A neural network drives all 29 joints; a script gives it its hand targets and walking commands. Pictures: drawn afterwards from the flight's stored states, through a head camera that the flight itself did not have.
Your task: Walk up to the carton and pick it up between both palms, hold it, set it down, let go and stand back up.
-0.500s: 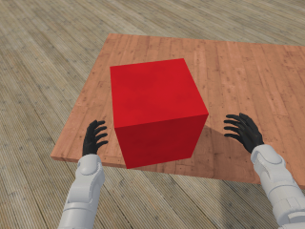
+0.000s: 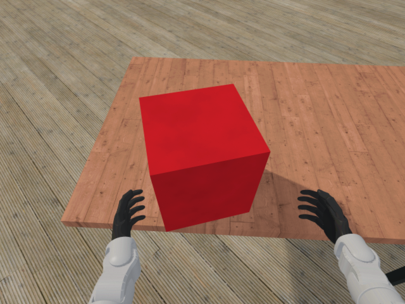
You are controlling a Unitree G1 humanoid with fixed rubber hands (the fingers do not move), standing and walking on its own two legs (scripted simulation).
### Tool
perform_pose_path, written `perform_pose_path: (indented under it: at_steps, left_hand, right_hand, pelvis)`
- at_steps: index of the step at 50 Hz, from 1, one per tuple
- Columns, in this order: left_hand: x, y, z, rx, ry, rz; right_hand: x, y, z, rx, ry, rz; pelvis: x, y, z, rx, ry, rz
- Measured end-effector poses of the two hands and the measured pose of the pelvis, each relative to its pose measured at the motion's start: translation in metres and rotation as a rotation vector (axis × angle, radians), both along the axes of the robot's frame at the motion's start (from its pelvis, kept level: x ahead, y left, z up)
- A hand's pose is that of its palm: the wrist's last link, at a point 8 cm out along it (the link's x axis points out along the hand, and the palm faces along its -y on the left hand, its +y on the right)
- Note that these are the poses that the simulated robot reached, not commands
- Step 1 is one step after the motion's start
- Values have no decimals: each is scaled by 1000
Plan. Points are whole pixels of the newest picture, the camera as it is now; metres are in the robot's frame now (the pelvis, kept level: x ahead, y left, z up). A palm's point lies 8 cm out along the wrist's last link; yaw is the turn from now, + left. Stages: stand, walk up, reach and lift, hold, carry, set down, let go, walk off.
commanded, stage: set down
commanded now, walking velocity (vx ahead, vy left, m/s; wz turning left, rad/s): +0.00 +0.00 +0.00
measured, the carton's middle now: (198, 159) +0.43 +0.03 +0.00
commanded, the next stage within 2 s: let go in 0.96 s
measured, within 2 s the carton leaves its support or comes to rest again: neither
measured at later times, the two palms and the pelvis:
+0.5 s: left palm (114, 259) +0.21 +0.19 -0.03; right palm (338, 251) +0.23 -0.25 -0.03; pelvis +0.01 +0.00 +0.00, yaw +0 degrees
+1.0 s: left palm (108, 274) +0.19 +0.20 -0.05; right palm (331, 272) +0.19 -0.24 -0.05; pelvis +0.01 +0.00 +0.00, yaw +1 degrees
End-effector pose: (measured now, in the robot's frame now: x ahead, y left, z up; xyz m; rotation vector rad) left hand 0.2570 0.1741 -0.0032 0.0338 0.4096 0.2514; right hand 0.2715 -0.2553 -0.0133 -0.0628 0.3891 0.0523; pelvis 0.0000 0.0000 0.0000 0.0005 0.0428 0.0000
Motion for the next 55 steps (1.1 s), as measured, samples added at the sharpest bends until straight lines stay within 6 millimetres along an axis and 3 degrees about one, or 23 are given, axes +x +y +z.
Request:
perform_pose_path:
  at_steps: [18,37,55]
  left_hand:
    - [-31,9,-17,0,60,32]
    - [-57,20,-38,40,129,-4]
    - [-75,34,-52,45,243,-10]
  right_hand:
    - [-21,-4,-4,-19,39,-27]
    - [-74,17,-35,-14,129,-45]
    - [-78,19,-41,-73,204,-49]
  pelvis:
    - [3,6,0,-6,-37,-4]
    - [11,2,-1,-7,-122,16]
    - [14,2,2,-4,-115,17]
